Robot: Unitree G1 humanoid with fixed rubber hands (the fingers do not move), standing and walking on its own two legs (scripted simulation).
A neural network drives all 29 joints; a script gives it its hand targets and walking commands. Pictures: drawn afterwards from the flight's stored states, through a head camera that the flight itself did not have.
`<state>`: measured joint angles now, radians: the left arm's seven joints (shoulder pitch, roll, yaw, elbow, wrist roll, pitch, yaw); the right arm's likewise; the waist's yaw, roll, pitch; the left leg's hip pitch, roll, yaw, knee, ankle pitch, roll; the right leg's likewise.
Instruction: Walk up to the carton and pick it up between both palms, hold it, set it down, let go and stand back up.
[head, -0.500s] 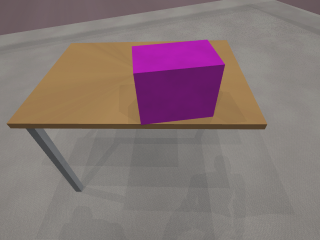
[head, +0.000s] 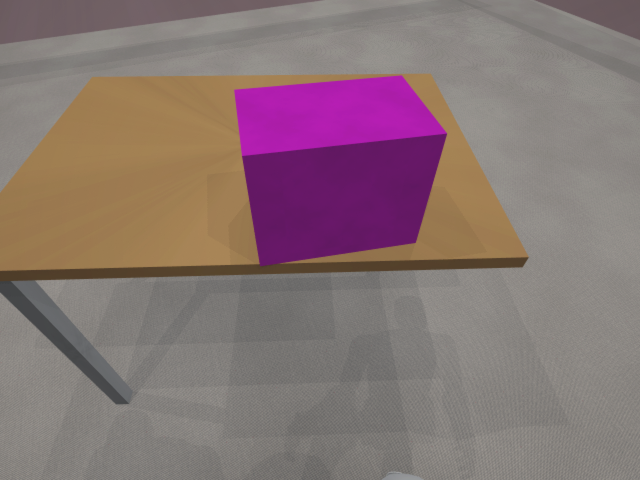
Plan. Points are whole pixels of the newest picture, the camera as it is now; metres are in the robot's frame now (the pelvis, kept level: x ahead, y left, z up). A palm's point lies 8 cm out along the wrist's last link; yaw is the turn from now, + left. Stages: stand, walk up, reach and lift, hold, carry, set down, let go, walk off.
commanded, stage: walk up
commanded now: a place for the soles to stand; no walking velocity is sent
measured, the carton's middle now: (330, 171) +0.61 +0.00 +0.06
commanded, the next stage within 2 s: none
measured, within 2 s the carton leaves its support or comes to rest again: neither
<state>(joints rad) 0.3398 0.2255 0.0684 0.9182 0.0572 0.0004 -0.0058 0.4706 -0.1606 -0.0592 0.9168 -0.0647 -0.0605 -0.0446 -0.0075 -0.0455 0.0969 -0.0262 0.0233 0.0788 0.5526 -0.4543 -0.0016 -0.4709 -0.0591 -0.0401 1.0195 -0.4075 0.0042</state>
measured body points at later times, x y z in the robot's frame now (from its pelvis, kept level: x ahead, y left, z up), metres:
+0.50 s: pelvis +0.13 -0.02 -0.02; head +0.11 +0.01 +0.43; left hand +0.18 +0.26 -0.16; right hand +0.21 -0.28 -0.12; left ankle +0.16 +0.10 -0.72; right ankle +0.16 -0.14 -0.68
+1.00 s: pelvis +0.20 -0.06 +0.00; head +0.20 -0.05 +0.45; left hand +0.27 +0.21 -0.11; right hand +0.32 -0.30 -0.11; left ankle +0.16 +0.07 -0.72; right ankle +0.26 -0.17 -0.72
